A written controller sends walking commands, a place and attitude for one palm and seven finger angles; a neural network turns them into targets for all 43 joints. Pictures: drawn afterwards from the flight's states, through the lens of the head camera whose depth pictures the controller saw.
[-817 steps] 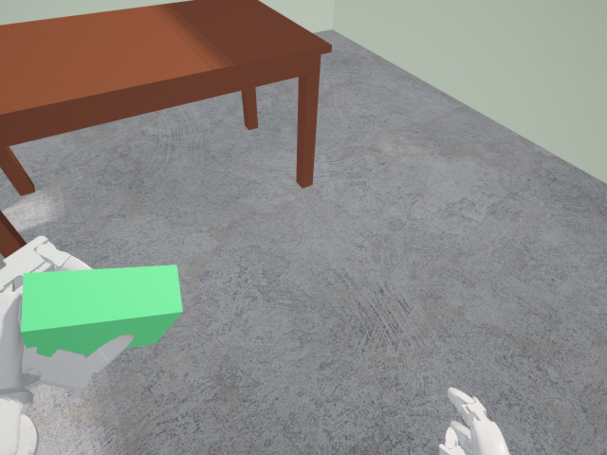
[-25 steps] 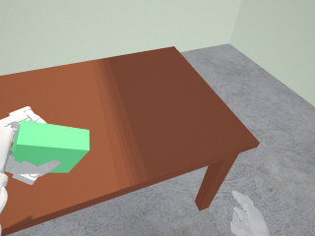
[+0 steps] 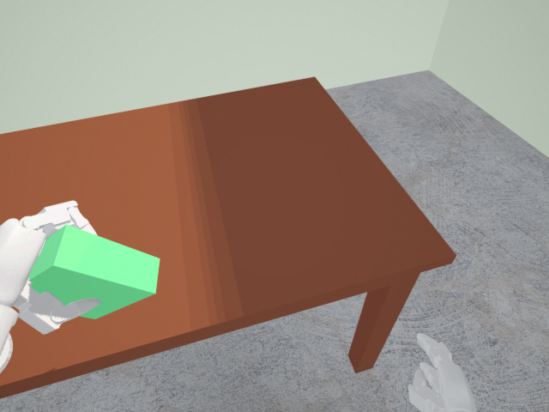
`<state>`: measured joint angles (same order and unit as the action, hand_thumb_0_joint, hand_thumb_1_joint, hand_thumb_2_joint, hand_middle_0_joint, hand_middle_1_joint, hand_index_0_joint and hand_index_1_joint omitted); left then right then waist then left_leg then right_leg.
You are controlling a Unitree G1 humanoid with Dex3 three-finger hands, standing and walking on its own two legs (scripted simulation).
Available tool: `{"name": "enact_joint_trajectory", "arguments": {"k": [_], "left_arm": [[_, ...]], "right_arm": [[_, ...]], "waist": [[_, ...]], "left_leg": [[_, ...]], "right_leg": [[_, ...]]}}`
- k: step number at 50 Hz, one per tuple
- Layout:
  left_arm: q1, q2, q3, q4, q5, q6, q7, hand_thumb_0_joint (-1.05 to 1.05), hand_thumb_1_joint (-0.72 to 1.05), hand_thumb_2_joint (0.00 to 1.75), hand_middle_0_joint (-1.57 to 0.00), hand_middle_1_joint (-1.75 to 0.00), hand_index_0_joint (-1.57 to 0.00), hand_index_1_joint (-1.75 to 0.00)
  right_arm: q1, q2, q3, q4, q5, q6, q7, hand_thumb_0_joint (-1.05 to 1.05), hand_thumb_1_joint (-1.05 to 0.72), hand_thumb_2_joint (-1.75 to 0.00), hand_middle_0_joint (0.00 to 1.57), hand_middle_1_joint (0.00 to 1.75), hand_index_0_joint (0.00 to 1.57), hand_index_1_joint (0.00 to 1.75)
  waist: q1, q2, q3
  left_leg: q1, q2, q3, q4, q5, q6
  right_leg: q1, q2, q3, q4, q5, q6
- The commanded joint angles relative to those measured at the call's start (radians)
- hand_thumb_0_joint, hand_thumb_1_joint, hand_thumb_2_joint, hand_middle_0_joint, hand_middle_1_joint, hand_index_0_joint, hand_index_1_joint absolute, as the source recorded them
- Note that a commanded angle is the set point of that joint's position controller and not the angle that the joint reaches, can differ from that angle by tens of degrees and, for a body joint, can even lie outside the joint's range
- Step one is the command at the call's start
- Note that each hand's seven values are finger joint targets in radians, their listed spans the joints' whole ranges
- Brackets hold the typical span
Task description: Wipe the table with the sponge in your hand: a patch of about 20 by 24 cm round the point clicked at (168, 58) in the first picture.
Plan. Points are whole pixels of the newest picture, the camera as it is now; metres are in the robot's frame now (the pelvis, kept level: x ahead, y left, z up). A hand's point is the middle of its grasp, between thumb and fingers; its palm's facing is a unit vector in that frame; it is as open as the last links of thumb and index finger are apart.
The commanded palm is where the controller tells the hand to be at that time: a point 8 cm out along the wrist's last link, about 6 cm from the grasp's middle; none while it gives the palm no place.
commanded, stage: turn the palm down, sponge in hand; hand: left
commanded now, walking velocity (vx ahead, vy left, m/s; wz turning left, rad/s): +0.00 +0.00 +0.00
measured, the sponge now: (98, 282) +0.23 +0.26 +0.12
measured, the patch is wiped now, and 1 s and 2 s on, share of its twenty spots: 0.00 0.00 0.00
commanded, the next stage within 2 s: move the sponge above the wiping area in 1.46 s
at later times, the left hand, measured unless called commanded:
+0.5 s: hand (43, 267) +0.23 +0.31 +0.15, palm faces +0.21 -0.31 -0.93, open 9.3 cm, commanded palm +0.20 +0.31 +0.20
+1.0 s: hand (28, 279) +0.21 +0.33 +0.14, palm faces +0.09 -0.11 -0.99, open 9.3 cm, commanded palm +0.18 +0.32 +0.20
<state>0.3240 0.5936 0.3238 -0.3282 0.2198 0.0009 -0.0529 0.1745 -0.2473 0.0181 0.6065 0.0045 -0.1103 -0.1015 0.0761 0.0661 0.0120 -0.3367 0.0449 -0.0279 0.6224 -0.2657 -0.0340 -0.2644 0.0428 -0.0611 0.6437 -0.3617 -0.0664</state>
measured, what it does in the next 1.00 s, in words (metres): stands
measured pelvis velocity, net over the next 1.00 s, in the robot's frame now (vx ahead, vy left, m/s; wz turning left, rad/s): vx -0.01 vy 0.04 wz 0.00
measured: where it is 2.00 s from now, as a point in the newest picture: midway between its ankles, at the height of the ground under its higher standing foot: outside the picture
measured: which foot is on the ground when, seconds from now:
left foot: down 0.00-1.00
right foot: down 0.00-1.00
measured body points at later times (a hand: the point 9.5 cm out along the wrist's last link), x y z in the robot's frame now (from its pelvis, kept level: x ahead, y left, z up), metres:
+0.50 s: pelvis +0.01 +0.03 +0.00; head +0.00 -0.01 +0.45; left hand +0.21 +0.33 +0.20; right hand +0.23 -0.19 -0.08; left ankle +0.04 +0.16 -0.72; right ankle -0.01 -0.07 -0.72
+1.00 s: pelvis -0.01 +0.04 +0.02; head -0.02 +0.00 +0.46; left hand +0.20 +0.33 +0.19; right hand +0.25 -0.14 -0.06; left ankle +0.04 +0.16 -0.72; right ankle -0.01 -0.07 -0.72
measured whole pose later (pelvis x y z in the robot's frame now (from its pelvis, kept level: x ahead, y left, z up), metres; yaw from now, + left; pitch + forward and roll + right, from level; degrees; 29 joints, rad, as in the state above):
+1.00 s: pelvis -0.01 +0.04 +0.02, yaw +0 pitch -5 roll +0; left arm 0.16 0.54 0.01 -0.26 0.83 0.33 -0.04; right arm 0.01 -0.24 0.06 0.67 0.02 0.02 -0.08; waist 0.14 0.11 0.03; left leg -0.19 0.00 0.00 0.44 -0.17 0.01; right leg -0.11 0.00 -0.03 0.44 -0.25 -0.01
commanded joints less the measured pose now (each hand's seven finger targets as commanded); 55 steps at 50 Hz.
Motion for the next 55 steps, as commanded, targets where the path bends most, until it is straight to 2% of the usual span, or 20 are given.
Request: {"name": "enact_joint_trajectory", "arguments": {"k": [1, 3, 9, 13, 14, 18, 19, 23, 24, 28, 29, 33, 34, 38, 39, 44, 50, 53, 54, 55], "left_arm": [[-0.068, 0.251, 0.211, -0.164, 0.025, -0.027, 0.092, 0.00, 0.10, 1.30, -1.20, -1.60, -1.20, -1.60], [-0.107, 0.286, 0.208, -0.187, 0.063, -0.003, 0.104, 0.00, 0.10, 1.30, -1.20, -1.60, -1.20, -1.60], [-0.121, 0.246, 0.116, -0.237, 0.143, 0.028, 0.115, 0.00, 0.10, 1.30, -1.20, -1.60, -1.20, -1.60], [-0.121, 0.301, 0.146, -0.282, 0.212, 0.045, 0.148, 0.00, 0.10, 1.30, -1.20, -1.60, -1.20, -1.60], [-0.117, 0.253, 0.106, -0.276, 0.223, 0.054, 0.156, 0.00, 0.10, 1.30, -1.20, -1.60, -1.20, -1.60], [-0.091, 0.288, 0.133, -0.224, 0.267, 0.128, 0.171, 0.00, 0.10, 1.30, -1.20, -1.60, -1.20, -1.60], [-0.111, 0.226, 0.073, -0.216, 0.273, 0.146, 0.166, 0.00, 0.10, 1.30, -1.20, -1.60, -1.20, -1.60], [-0.176, 0.251, 0.044, -0.210, 0.331, 0.223, 0.136, 0.00, 0.10, 1.30, -1.20, -1.60, -1.20, -1.60], [-0.191, 0.200, -0.017, -0.208, 0.346, 0.232, 0.125, 0.00, 0.10, 1.30, -1.20, -1.60, -1.20, -1.60], [-0.239, 0.221, -0.039, -0.243, 0.417, 0.248, 0.094, 0.00, 0.10, 1.30, -1.20, -1.60, -1.20, -1.60], [-0.246, 0.182, -0.079, -0.238, 0.430, 0.247, 0.089, 0.00, 0.10, 1.30, -1.20, -1.60, -1.20, -1.60], [-0.288, 0.247, -0.032, -0.219, 0.491, 0.251, 0.090, 0.00, 0.10, 1.30, -1.20, -1.60, -1.20, -1.60], [-0.303, 0.198, -0.074, -0.207, 0.500, 0.250, 0.092, 0.00, 0.10, 1.30, -1.20, -1.60, -1.20, -1.60], [-0.337, 0.239, -0.052, -0.198, 0.549, 0.268, 0.098, 0.00, 0.10, 1.30, -1.20, -1.60, -1.20, -1.60], [-0.354, 0.178, -0.117, -0.198, 0.558, 0.273, 0.095, 0.00, 0.10, 1.30, -1.20, -1.60, -1.20, -1.60], [-0.375, 0.150, -0.172, -0.153, 0.609, 0.305, 0.071, 0.00, 0.10, 1.30, -1.20, -1.60, -1.20, -1.60], [-0.402, 0.185, -0.159, -0.122, 0.673, 0.308, 0.054, 0.00, 0.10, 1.30, -1.20, -1.60, -1.20, -1.60], [-0.421, 0.219, -0.130, -0.103, 0.695, 0.321, 0.054, 0.00, 0.10, 1.30, -1.20, -1.60, -1.20, -1.60], [-0.417, 0.155, -0.185, -0.102, 0.680, 0.318, 0.052, 0.00, 0.10, 1.30, -1.20, -1.60, -1.20, -1.60], [-0.420, 0.181, -0.163, -0.092, 0.678, 0.311, 0.051, 0.00, 0.10, 1.30, -1.20, -1.60, -1.20, -1.60]], "right_arm": [[-0.086, -0.113, -0.052, -0.167, 0.008, -0.039, -0.004, 0.00, -0.90, -0.90, 0.20, 0.30, 0.20, 0.30], [-0.106, -0.115, -0.051, -0.171, 0.013, -0.033, -0.007, 0.00, -0.90, -0.90, 0.20, 0.30, 0.20, 0.30], [-0.119, -0.110, -0.048, -0.185, 0.016, -0.030, -0.026, 0.00, -0.90, -0.90, 0.20, 0.30, 0.20, 0.30], [-0.147, -0.109, -0.046, -0.185, 0.016, -0.026, -0.028, 0.00, -0.90, -0.90, 0.20, 0.30, 0.20, 0.30], [-0.145, -0.100, -0.042, -0.188, 0.013, -0.024, -0.027, 0.00, -0.90, -0.90, 0.20, 0.30, 0.20, 0.30], [-0.178, -0.107, -0.036, -0.177, 0.020, -0.001, -0.019, 0.00, -0.90, -0.90, 0.20, 0.30, 0.20, 0.30], [-0.179, -0.100, -0.030, -0.181, 0.023, 0.007, -0.018, 0.00, -0.90, -0.90, 0.20, 0.30, 0.20, 0.30], [-0.240, -0.105, -0.016, -0.180, 0.030, 0.036, -0.017, 0.00, -0.90, -0.90, 0.20, 0.30, 0.20, 0.30], [-0.238, -0.099, -0.009, -0.182, 0.031, 0.041, -0.016, 0.00, -0.90, -0.90, 0.20, 0.30, 0.20, 0.30], [-0.288, -0.097, -0.001, -0.178, 0.028, 0.047, -0.019, 0.00, -0.90, -0.90, 0.20, 0.30, 0.20, 0.30], [-0.283, -0.090, 0.003, -0.177, 0.025, 0.046, -0.019, 0.00, -0.90, -0.90, 0.20, 0.30, 0.20, 0.30], [-0.320, -0.095, 0.006, -0.154, 0.019, 0.056, -0.017, 0.00, -0.90, -0.90, 0.20, 0.30, 0.20, 0.30], [-0.312, -0.086, 0.009, -0.153, 0.019, 0.055, -0.013, 0.00, -0.90, -0.90, 0.20, 0.30, 0.20, 0.30], [-0.352, -0.094, 0.008, -0.132, 0.018, 0.064, -0.005, 0.00, -0.90, -0.90, 0.20, 0.30, 0.20, 0.30], [-0.348, -0.085, 0.011, -0.135, 0.018, 0.065, 0.001, 0.00, -0.90, -0.90, 0.20, 0.30, 0.20, 0.30], [-0.370, -0.088, 0.010, -0.121, 0.019, 0.073, 0.008, 0.00, -0.90, -0.90, 0.20, 0.30, 0.20, 0.30], [-0.386, -0.091, 0.007, -0.107, 0.016, 0.080, 0.023, 0.00, -0.90, -0.90, 0.20, 0.30, 0.20, 0.30], [-0.413, -0.093, 0.007, -0.104, 0.017, 0.085, 0.025, 0.00, -0.90, -0.90, 0.20, 0.30, 0.20, 0.30], [-0.400, -0.086, 0.006, -0.110, 0.019, 0.083, 0.025, 0.00, -0.90, -0.90, 0.20, 0.30, 0.20, 0.30], [-0.398, -0.089, 0.006, -0.103, 0.020, 0.079, 0.025, 0.00, -0.90, -0.90, 0.20, 0.30, 0.20, 0.30]], "waist": [[0.021, -0.028, -0.169], [0.018, -0.003, -0.164], [0.003, -0.039, -0.193], [0.022, 0.010, -0.210], [0.018, 0.008, -0.215], [0.037, 0.017, -0.189], [0.025, -0.008, -0.179], [0.034, 0.031, -0.152], [0.022, 0.027, -0.147], [0.030, 0.033, -0.152], [0.024, 0.025, -0.141], [0.045, 0.054, -0.142], [0.037, 0.037, -0.145], [0.052, 0.083, -0.160], [0.043, 0.099, -0.168], [0.042, 0.069, -0.148], [0.057, 0.038, -0.169], [0.067, 0.032, -0.140], [0.055, 0.026, -0.151], [0.057, 0.009, -0.156]], "left_leg": [[0.074, -0.068, 0.068, 0.004, 0.214, 0.061], [0.078, -0.071, 0.070, 0.013, 0.212, 0.062], [0.099, -0.073, 0.065, 0.014, 0.223, 0.072], [0.129, -0.069, 0.054, -0.003, 0.235, 0.067], [0.129, -0.069, 0.059, -0.008, 0.238, 0.069], [0.125, -0.061, 0.050, -0.043, 0.235, 0.060], [0.120, -0.057, 0.052, -0.056, 0.229, 0.060], [0.148, -0.054, 0.038, -0.106, 0.209, 0.057], [0.152, -0.050, 0.035, -0.120, 0.202, 0.057], [0.199, -0.046, 0.007, -0.169, 0.168, 0.060], [0.203, -0.044, 0.011, -0.174, 0.166, 0.064], [0.214, -0.042, -0.015, -0.221, 0.131, 0.059], [0.213, -0.043, -0.010, -0.221, 0.137, 0.060], [0.230, -0.046, -0.025, -0.242, 0.147, 0.055], [0.235, -0.042, -0.022, -0.247, 0.153, 0.056], [0.234, -0.044, -0.030, -0.267, 0.139, 0.061], [0.245, -0.052, -0.041, -0.271, 0.161, 0.065], [0.238, -0.059, -0.042, -0.271, 0.136, 0.067], [0.243, -0.058, -0.027, -0.265, 0.139, 0.071], [0.250, -0.060, -0.034, -0.267, 0.143, 0.068]], "right_leg": [[-0.005, -0.070, 0.088, -0.133, 0.369, 0.073], [-0.020, -0.068, 0.106, -0.137, 0.361, 0.069], [-0.016, -0.068, 0.094, -0.125, 0.391, 0.072], [-0.015, -0.054, 0.099, -0.131, 0.360, 0.055], [-0.009, -0.059, 0.082, -0.128, 0.362, 0.058], [0.005, -0.048, 0.084, -0.148, 0.340, 0.047], [0.007, -0.051, 0.061, -0.148, 0.328, 0.052], [0.014, -0.039, 0.071, -0.184, 0.277, 0.038], [0.014, -0.042, 0.051, -0.188, 0.255, 0.039], [0.029, -0.027, 0.064, -0.222, 0.195, 0.026], [0.029, -0.032, 0.053, -0.229, 0.190, 0.028], [0.064, -0.020, 0.070, -0.252, 0.162, 0.015], [0.070, -0.027, 0.051, -0.252, 0.162, 0.018], [0.104, -0.017, 0.086, -0.267, 0.177, 0.003], [0.106, -0.026, 0.056, -0.263, 0.181, 0.007], [0.115, -0.023, 0.067, -0.276, 0.175, 0.003], [0.129, -0.025, 0.091, -0.284, 0.176, -0.002], [0.121, -0.017, 0.136, -0.302, 0.145, -0.010], [0.124, -0.028, 0.103, -0.302, 0.148, -0.002], [0.117, -0.029, 0.112, -0.307, 0.145, 0.000]]}}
